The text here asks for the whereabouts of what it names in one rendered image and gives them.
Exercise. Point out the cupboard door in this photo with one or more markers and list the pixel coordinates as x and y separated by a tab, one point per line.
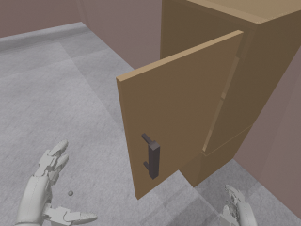
173	101

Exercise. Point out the handle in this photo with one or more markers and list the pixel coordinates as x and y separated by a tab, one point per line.
153	156

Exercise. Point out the robot right hand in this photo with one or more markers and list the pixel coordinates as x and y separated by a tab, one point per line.
241	214

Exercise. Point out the robot left hand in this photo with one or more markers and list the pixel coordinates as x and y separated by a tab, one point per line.
33	206

